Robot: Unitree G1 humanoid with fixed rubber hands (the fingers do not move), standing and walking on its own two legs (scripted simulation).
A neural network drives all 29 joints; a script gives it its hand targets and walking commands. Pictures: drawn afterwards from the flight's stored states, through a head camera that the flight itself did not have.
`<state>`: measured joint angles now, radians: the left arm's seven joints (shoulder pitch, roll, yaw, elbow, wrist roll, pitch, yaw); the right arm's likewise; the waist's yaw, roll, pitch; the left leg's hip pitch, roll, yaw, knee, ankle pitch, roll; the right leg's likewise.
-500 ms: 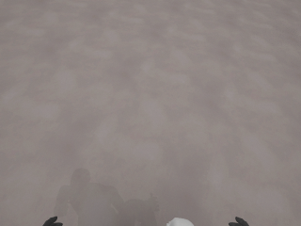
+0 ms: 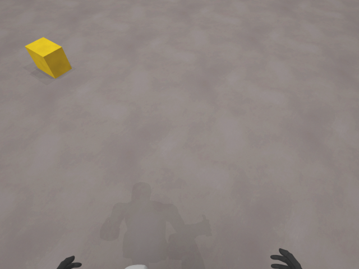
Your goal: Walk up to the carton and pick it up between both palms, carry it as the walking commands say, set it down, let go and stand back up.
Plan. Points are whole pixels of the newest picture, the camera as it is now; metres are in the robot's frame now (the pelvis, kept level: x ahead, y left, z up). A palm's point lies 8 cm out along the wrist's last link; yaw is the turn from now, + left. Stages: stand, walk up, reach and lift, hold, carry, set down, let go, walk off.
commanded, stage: walk up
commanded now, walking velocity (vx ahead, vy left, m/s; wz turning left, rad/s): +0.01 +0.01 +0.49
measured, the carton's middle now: (49, 57) +1.73 +1.15 -0.67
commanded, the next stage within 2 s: none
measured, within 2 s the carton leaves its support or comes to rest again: neither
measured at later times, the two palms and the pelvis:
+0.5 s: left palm (60, 222) +0.23 +0.30 -0.10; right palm out of the picture +0.12 -0.25 -0.13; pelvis +0.12 +0.03 -0.01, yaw +14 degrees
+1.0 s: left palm (11, 260) +0.16 +0.42 -0.15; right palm (169, 127) +0.57 +0.05 -0.14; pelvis +0.32 +0.19 -0.03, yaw +25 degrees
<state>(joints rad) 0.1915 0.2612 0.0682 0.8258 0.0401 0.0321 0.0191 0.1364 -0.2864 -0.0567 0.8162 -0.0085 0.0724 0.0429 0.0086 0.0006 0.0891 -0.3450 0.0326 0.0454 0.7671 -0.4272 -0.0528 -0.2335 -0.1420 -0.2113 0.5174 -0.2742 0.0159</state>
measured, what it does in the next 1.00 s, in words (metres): walks ahead, turning left: left foot, then right foot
